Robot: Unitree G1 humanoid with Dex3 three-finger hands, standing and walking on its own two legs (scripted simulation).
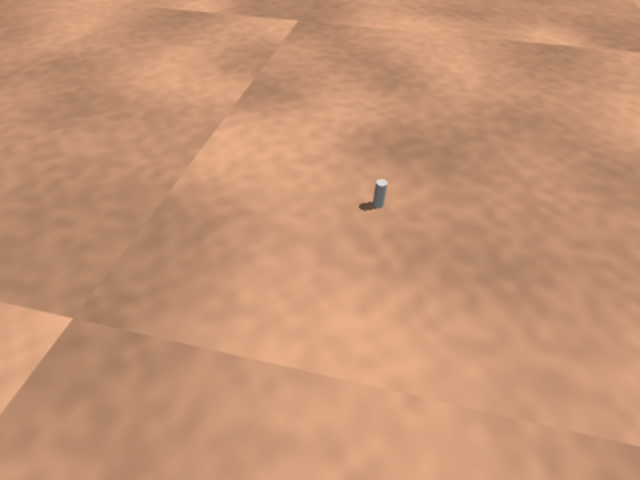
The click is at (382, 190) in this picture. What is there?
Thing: squat round
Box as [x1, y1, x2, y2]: [373, 179, 387, 207]
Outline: 378,179 376,181 373,205 376,207 381,207 383,205 387,183 383,179
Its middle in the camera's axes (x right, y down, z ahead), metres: +0.29 -0.21 +1.83
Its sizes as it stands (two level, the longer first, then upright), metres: 0.052 0.052 0.133
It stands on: the floor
